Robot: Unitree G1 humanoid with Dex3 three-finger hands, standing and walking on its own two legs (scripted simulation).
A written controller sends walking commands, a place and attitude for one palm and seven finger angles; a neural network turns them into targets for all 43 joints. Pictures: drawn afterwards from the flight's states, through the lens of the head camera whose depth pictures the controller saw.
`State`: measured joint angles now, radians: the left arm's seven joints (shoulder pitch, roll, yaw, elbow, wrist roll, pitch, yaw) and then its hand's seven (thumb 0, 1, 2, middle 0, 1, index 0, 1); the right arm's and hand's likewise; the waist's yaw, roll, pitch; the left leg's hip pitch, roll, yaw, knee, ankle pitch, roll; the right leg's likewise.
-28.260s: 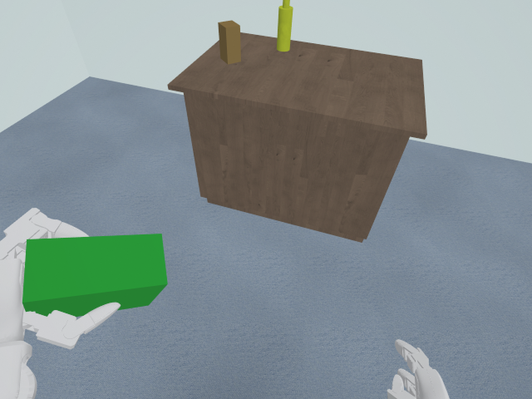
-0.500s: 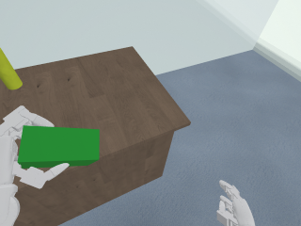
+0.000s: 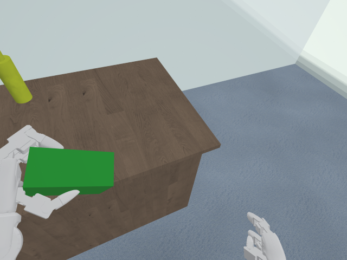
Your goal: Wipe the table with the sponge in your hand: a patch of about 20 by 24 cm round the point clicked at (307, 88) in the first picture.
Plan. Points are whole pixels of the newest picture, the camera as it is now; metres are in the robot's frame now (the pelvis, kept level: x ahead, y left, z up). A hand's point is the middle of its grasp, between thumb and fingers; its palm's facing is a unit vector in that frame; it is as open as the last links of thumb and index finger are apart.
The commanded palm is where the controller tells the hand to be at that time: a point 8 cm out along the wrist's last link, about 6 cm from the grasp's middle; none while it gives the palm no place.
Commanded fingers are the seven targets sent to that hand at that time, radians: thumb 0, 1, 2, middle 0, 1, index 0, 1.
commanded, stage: come to a stop and stand still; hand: left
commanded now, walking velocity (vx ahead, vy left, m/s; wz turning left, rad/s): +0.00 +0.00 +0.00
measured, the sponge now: (83, 174) +0.24 +0.20 +0.12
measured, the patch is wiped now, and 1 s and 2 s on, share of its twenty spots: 0.00 0.00 0.00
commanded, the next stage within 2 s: look again from close up in 0.48 s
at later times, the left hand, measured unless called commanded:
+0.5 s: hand (50, 164) +0.23 +0.24 +0.16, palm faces +0.38 -0.85 -0.38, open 10.3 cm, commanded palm +0.18 +0.27 +0.17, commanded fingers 0.00 0.10 1.30 -1.20 -1.60 -1.20 -1.60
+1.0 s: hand (38, 152) +0.25 +0.26 +0.17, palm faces +0.39 -0.77 -0.51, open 10.3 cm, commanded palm +0.17 +0.28 +0.17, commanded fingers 0.00 0.10 1.30 -1.20 -1.60 -1.20 -1.60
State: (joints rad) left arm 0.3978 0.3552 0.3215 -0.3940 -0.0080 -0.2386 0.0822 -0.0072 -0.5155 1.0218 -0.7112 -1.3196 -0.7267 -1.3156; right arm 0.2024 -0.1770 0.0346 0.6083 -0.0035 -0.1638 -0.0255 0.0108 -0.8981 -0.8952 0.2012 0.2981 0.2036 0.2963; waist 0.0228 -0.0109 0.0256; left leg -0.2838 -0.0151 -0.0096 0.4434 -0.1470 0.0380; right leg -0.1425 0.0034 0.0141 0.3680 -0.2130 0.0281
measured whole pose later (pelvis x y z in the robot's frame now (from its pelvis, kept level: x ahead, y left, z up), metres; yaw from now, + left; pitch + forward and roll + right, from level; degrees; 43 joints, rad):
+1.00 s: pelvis +0.01 +0.00 +0.00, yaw +2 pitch -2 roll -1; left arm 0.24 0.49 0.34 -0.36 0.04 -0.18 0.07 -0.01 -0.52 1.02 -0.71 -1.32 -0.73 -1.31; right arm 0.22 -0.21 0.04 0.57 -0.01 -0.12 -0.06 0.01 -0.90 -0.90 0.20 0.30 0.20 0.30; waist 0.06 -0.01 0.07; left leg -0.27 -0.03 -0.03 0.48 -0.18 0.04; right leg -0.13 -0.01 -0.01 0.43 -0.27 0.01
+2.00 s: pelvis +0.03 -0.05 -0.02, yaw +1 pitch +0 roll +1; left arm 0.37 0.53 0.19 -0.34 0.44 0.29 0.09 0.00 -0.51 1.02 -0.71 -1.32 -0.72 -1.32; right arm 0.15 -0.30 -0.01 0.60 0.02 -0.01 -0.11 0.01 -0.90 -0.90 0.20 0.30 0.20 0.30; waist 0.07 0.09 -0.03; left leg -0.34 0.00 -0.04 0.60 -0.26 -0.02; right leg -0.24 0.03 -0.01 0.62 -0.39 -0.04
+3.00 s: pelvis +0.01 -0.04 +0.00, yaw +1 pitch -5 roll +0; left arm 0.19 0.50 -0.04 -0.19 0.88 0.33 0.07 0.00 -0.52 1.03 -0.71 -1.32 -0.73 -1.31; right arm 0.01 -0.25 0.03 0.67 0.02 0.03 -0.05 0.01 -0.90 -0.90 0.20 0.30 0.20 0.30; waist 0.12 0.12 0.01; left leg -0.19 -0.01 -0.03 0.43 -0.16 0.00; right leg -0.08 0.02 -0.01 0.44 -0.28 -0.02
